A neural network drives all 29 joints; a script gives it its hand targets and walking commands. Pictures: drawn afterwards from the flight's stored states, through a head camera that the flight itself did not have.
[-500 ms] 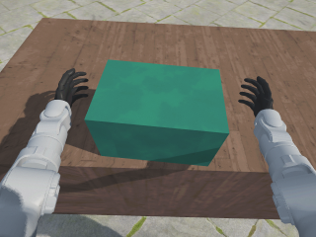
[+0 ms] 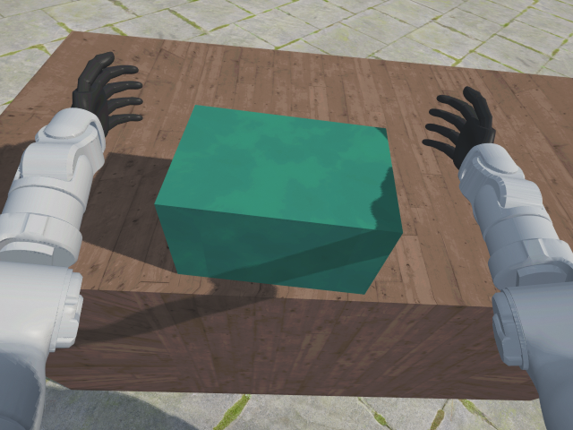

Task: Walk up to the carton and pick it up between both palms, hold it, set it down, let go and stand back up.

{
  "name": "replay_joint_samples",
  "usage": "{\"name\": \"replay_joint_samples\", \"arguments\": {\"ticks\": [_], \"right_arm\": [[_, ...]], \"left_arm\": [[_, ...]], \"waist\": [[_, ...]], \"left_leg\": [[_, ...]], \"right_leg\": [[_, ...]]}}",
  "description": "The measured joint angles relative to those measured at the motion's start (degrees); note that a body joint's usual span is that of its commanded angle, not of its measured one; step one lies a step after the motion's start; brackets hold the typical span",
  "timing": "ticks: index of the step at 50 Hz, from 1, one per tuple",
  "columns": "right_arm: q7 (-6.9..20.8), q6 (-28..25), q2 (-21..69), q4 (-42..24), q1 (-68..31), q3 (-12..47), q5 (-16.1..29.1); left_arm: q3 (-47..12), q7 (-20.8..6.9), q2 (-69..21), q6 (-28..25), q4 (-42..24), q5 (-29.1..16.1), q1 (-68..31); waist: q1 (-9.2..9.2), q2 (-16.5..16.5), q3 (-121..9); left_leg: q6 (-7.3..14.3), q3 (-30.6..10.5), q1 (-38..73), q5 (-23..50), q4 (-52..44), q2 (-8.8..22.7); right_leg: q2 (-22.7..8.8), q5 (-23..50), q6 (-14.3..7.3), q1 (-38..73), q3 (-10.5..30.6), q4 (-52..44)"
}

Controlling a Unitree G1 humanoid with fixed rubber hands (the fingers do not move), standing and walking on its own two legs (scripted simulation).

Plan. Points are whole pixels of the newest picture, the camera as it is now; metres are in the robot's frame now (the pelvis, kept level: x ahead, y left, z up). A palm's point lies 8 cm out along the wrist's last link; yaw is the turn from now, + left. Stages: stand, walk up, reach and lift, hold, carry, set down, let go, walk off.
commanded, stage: set down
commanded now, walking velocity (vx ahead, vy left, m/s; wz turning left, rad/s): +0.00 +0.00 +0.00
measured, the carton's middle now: (281, 201) +0.43 +0.01 +0.06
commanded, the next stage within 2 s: none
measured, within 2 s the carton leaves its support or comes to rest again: neither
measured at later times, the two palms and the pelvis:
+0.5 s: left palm (74, 187) +0.37 +0.27 +0.14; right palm (471, 215) +0.35 -0.24 +0.14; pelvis +0.01 +0.00 +0.01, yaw +0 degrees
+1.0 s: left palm (72, 243) +0.31 +0.26 +0.11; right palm (482, 270) +0.28 -0.24 +0.12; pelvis +0.01 +0.01 +0.01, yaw -2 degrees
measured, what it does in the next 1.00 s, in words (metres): stands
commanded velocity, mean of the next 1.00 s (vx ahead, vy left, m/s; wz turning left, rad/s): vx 0.00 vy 0.00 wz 0.00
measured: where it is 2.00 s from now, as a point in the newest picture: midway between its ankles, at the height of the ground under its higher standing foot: outside the picture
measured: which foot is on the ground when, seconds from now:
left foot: down 0.00-1.00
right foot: down 0.00-1.00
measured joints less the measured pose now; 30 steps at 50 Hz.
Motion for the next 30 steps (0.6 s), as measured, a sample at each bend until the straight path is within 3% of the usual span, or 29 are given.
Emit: {"name": "replay_joint_samples", "arguments": {"ticks": [5,11,16,21,30], "right_arm": [[1.0,4.2,-2.3,-1.6,-0.5,0.3,1.4],[1.5,6.7,-3.3,-5.7,3.0,2.7,3.3],[1.3,6.1,-1.4,-13.0,13.0,2.2,2.7],[1.1,5.4,2.2,-21.9,24.2,-2.4,-0.7],[1.6,6.9,4.8,-30.6,28.1,-7.9,-5.3]], "left_arm": [[1.4,0.1,0.6,6.3,-4.3,0.6,-0.6],[5.6,-1.5,-0.5,11.3,-9.8,4.3,4.2],[9.3,-2.6,-2.6,12.2,-17.8,7.1,15.4],[11.0,-1.5,-4.0,12.1,-26.9,6.4,25.9],[10.6,0.8,-3.9,12.5,-34.5,3.7,29.1]], "waist": [[-0.23,0.0,1.2],[-0.02,-0.6,3.6],[0.17,-1.3,5.0],[0.54,-1.8,5.8],[0.74,-1.1,6.5]], "left_leg": [[0.3,0.4,3.1,-0.1,-1.0,-0.2],[0.5,1.5,9.2,-0.2,-3.0,-0.4],[0.4,2.0,14.4,-0.8,-4.0,-0.7],[0.3,1.7,15.9,-1.4,-3.2,-0.8],[0.5,1.6,13.7,0.0,-3.5,-0.8]], "right_leg": [[-0.2,0.3,0.2,3.2,0.4,-1.5],[-0.5,0.4,0.5,8.8,1.4,-3.2],[-0.8,-0.2,0.6,13.7,1.8,-3.9],[-0.8,-1.0,0.4,15.4,1.5,-3.1],[-0.9,-0.3,0.4,12.6,1.4,-2.1]]}}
